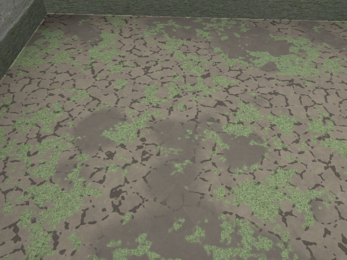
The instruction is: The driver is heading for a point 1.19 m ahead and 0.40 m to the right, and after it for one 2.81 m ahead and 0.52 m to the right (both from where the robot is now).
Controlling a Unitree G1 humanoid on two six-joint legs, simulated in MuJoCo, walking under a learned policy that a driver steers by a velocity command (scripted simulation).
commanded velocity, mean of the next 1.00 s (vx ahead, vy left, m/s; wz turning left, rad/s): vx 0.50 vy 0.00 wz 0.00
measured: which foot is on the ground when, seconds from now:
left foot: down 0.00-1.00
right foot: down 0.00-1.00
